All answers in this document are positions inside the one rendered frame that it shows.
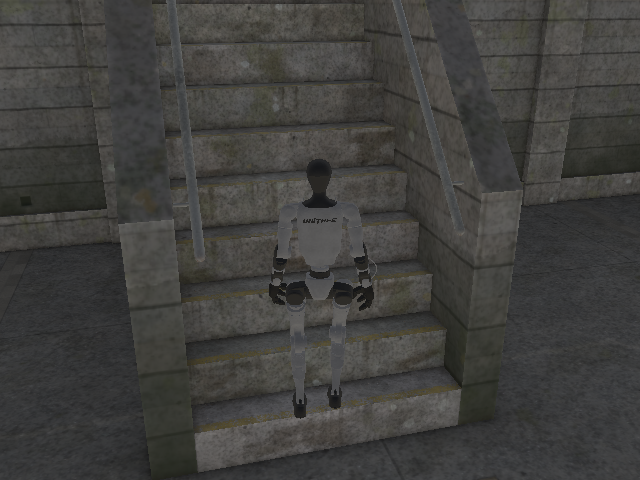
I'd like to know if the robot right shin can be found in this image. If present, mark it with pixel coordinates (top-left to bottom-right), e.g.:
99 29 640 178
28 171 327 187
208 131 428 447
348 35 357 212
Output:
330 326 346 395

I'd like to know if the right robot forearm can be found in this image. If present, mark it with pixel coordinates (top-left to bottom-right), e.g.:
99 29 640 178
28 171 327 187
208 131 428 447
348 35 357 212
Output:
354 242 372 288

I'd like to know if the robot right thigh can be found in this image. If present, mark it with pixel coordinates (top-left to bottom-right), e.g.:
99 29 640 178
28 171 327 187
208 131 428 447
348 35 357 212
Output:
329 279 353 343

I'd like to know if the right robot upper arm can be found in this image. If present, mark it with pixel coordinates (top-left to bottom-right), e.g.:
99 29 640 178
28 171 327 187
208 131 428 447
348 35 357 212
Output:
340 202 365 258

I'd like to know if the left robot upper arm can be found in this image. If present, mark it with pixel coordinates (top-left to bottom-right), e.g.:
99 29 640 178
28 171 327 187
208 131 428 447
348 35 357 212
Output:
276 203 299 259

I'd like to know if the left robot hand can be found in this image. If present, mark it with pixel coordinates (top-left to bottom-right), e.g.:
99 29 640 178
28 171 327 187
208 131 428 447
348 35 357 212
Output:
269 283 287 305

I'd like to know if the right robot hand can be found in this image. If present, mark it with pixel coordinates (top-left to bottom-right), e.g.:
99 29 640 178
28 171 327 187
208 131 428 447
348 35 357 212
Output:
352 285 374 311

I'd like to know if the left robot forearm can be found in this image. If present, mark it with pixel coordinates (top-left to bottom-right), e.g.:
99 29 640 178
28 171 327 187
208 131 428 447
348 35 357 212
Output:
270 244 287 286

